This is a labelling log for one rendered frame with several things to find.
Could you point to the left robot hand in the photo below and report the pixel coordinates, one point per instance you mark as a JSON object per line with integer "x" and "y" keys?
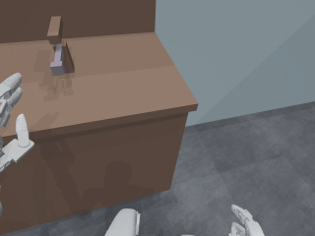
{"x": 10, "y": 94}

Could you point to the robot left thigh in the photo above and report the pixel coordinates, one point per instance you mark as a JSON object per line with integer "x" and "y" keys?
{"x": 125, "y": 223}

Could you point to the counter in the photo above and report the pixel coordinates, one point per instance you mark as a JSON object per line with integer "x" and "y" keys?
{"x": 107, "y": 132}

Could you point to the right robot hand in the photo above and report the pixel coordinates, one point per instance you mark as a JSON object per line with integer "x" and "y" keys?
{"x": 251, "y": 227}

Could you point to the tap lever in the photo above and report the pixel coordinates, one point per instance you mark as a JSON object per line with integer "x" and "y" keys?
{"x": 57, "y": 67}

